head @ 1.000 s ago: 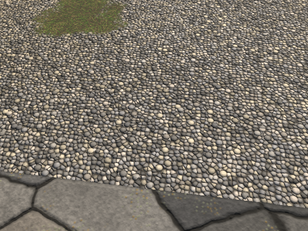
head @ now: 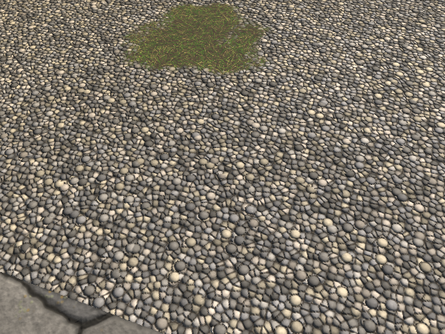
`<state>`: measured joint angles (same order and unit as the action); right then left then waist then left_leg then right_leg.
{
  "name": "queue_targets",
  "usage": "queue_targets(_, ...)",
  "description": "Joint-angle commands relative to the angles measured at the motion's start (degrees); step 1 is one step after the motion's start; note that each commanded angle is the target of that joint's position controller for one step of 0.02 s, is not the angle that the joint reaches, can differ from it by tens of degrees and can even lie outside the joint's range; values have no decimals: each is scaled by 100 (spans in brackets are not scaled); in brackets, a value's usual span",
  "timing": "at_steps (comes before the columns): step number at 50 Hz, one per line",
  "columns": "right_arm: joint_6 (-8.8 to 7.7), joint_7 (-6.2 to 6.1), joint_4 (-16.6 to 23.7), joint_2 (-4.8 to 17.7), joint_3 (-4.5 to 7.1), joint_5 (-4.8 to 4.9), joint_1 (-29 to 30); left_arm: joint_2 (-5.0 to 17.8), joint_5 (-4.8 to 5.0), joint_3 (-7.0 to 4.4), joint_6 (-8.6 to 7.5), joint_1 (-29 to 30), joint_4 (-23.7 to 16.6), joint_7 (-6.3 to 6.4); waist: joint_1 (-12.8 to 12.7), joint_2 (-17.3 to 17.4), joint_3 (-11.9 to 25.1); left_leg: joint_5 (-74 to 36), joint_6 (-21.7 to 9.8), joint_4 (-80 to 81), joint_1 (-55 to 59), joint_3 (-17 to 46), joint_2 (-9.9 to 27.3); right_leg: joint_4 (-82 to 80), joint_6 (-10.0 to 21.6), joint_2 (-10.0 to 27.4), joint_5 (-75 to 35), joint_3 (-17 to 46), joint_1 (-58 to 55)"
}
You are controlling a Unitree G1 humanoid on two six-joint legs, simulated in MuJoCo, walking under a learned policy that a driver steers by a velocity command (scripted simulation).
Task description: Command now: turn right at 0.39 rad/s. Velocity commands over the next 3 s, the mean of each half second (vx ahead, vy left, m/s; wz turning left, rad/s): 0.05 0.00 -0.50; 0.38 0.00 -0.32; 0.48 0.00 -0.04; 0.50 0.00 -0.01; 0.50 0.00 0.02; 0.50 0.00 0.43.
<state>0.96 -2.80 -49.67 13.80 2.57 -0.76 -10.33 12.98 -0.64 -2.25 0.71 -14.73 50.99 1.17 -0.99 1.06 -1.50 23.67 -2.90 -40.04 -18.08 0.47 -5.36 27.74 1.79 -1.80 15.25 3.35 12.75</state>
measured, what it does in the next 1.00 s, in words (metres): walks ahead, turning right: left foot, then right foot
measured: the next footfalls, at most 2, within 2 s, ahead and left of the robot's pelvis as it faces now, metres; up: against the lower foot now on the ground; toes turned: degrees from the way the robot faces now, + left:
left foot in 0.30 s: +0.04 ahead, +0.12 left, +0.00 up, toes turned -15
right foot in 0.82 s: +0.08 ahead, -0.16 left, +0.00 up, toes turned -27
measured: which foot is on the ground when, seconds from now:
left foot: up 0.00-0.28, down 0.30-0.82, up 0.84-1.00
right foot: down 0.00-0.30, up 0.32-0.80, down 0.82-1.00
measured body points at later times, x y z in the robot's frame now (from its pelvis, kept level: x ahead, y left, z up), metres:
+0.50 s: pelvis -0.01 +0.04 +0.01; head +0.02 +0.06 +0.46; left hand +0.17 +0.28 -0.13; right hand +0.02 -0.26 -0.09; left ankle +0.01 +0.13 -0.74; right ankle -0.07 -0.09 -0.66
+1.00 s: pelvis +0.11 -0.09 +0.01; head +0.11 -0.12 +0.46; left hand +0.29 +0.11 -0.11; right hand +0.04 -0.35 -0.14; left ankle +0.16 +0.04 -0.66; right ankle +0.05 -0.14 -0.74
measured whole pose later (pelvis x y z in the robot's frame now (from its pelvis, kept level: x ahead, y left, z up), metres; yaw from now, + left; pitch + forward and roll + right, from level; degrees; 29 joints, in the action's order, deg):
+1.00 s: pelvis +0.11 -0.09 +0.01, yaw -26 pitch +0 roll +0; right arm -1.8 2.5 -49.4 15.7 2.5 -1.9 -17.9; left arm 13.6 -1.0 -1.5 -3.0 -17.0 48.6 -1.0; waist 1.0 2.6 -1.1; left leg 15.5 -2.6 -59.5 -28.1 -1.8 5.1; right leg 17.6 4.5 -3.8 12.4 -1.8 5.7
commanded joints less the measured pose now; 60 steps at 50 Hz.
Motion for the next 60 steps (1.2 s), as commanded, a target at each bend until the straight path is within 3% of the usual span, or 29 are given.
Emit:
queue_targets(1,54,26,363,531,174,10,-10,1118,-16,-308,-16,-121,-284,36,106,-741,27,564,246,-1746,-944,227,171,-950,1394,1622,-3505,1835,-420)
queue_targets(4,54,76,434,531,159,-8,26,1036,17,-349,64,44,-399,31,128,-789,275,233,471,-1461,-1011,150,219,-785,1104,1104,-3268,1486,-662)
queue_targets(7,41,69,601,470,101,44,256,1149,9,-425,94,-233,-371,23,-76,-898,449,256,543,-845,-957,124,231,-651,1135,1119,-3198,1746,-886)
queue_targets(10,10,60,726,545,73,87,245,1295,-23,-493,140,-104,-463,-22,-106,-1036,571,179,474,-198,-495,154,178,-584,1053,1096,-3056,2068,-716)
queue_targets(12,-27,51,730,602,71,105,0,1343,-21,-518,179,162,-561,-74,19,-1099,596,33,397,456,49,152,98,-529,884,984,-2872,2243,-433)
queue_targets(14,-92,1,620,624,79,56,-511,1302,50,-509,213,545,-685,-96,369,-942,542,-914,324,1971,1059,125,131,-266,456,630,-1913,2194,178)
queue_targets(15,-128,-60,625,1039,167,-30,-599,1024,67,-436,193,444,-769,-96,280,-222,505,-682,136,2652,1582,949,1002,316,121,214,-627,1827,852)
queue_targets(16,-93,-63,826,1685,272,-55,-255,551,94,-319,167,99,-885,-76,32,1312,477,-1127,-429,3003,1795,2677,2588,1447,-173,-785,1436,613,1815)
queue_targets(17,-48,-15,839,1557,260,-104,-211,1119,-92,-439,194,73,-764,-37,78,895,413,-1635,-965,2771,989,2664,2926,2637,-182,-437,1940,330,1638)
queue_targets(18,-52,19,918,1156,146,-92,-31,1219,-80,-490,214,77,-705,-63,-63,563,175,-1895,-1044,2723,642,2294,2677,3144,-141,-286,1681,375,1511)
queue_targets(19,-61,49,947,889,83,-85,164,1167,-96,-490,241,12,-605,-116,-150,406,6,-1114,-838,2813,555,1727,2243,3387,-122,-137,1189,319,1545)
queue_targets(20,-74,48,997,831,64,-99,266,1121,-112,-478,268,-24,-576,-203,-161,684,-28,-344,-608,2939,728,1375,1884,3502,-129,-99,802,229,1727)
queue_targets(21,-96,30,999,869,73,-101,177,1106,-127,-461,277,-4,-581,-300,-70,969,-67,-38,-568,3051,944,1218,1746,3608,-177,-59,627,117,1967)
queue_targets(26,-297,77,701,1057,188,-60,-759,977,-148,-378,219,746,-852,-520,390,572,-182,108,-699,3275,2019,1079,2042,3026,-358,104,272,27,2687)
queue_targets(31,-455,166,512,1040,229,-86,-1052,788,-147,-290,140,1086,-1030,-593,488,577,-287,58,-766,3407,1990,709,2218,2166,-282,267,104,-109,2531)
queue_targets(36,-526,300,297,1057,246,-114,-1175,621,-154,-140,0,1379,-1172,-579,490,722,-414,-451,-730,3241,1256,118,2119,871,46,229,308,-607,1352)
queue_targets(38,-482,346,192,1135,263,-68,-1207,633,-164,-119,-69,1149,-1135,-525,306,717,-359,-1196,-724,2941,1006,24,2184,417,229,103,196,-826,642)
queue_targets(39,-444,355,163,1139,258,-5,-1109,607,-192,-115,-125,712,-990,-484,23,540,-253,-1611,-651,2509,716,-184,2102,-33,323,-13,-113,-911,-76)
queue_targets(40,-432,363,142,1010,202,9,-1126,760,-227,-187,-198,-8,-697,-413,-281,129,120,-2249,-522,1587,337,-515,1828,-306,400,-151,-140,-838,-1162)
queue_targets(41,-431,374,295,716,82,-11,-980,1138,-314,-303,-269,-940,-468,-324,-714,-725,769,-1650,-287,-47,-371,-985,1420,-786,543,825,847,421,-2285)
queue_targets(42,-449,428,683,260,-32,-34,-891,1942,-231,-440,-295,-1371,-490,-238,-704,-2032,951,837,-38,-1751,-2197,-984,536,-1672,1109,2417,1887,3205,-3089)
queue_targets(43,-392,383,578,876,123,-119,-737,1796,-94,-426,-273,-1080,-478,-183,-622,-1088,522,695,-119,-2487,-2583,-181,740,-1718,1326,2433,1799,3279,-2478)
queue_targets(44,-418,442,559,930,154,-46,-654,1415,-78,-303,-278,-612,-568,-183,-336,-728,85,84,-198,-2525,-2538,36,1004,-1623,1194,2097,1332,2495,-1986)
queue_targets(45,-457,493,473,843,132,5,-720,1098,-80,-208,-307,-297,-599,-204,-123,-604,-98,-364,-177,-2278,-2258,49,1130,-1736,1021,1767,584,1884,-1516)
queue_targets(47,-370,524,259,735,112,-101,-983,825,-46,-109,-408,-61,-613,-188,130,-689,-108,-808,-33,-2049,-1811,-49,1220,-1912,816,1322,-567,1085,-1194)
queue_targets(50,-277,561,272,597,100,-148,-827,875,22,-114,-534,-378,-405,-188,203,-537,-110,-1144,129,-2073,-1933,-169,1165,-1953,939,1245,-1961,652,-1169)
queue_targets(54,-255,571,568,486,57,-149,92,783,26,-74,-555,-808,-136,-177,47,-472,-392,-1679,294,-1424,-2487,-270,1173,-2068,1017,1192,-2563,344,-1269)
queue_targets(57,-281,588,767,351,-32,-118,709,800,10,-57,-572,-977,18,-160,-67,-497,-494,-2138,253,-459,-2191,-422,1026,-2059,936,1107,-2968,99,-1239)
queue_targets(60,-299,576,927,368,-66,-98,1122,898,-9,-58,-578,-1182,205,-105,-131,-474,-582,-2244,43,284,-1865,-517,865,-2056,889,1277,-3370,69,-1533)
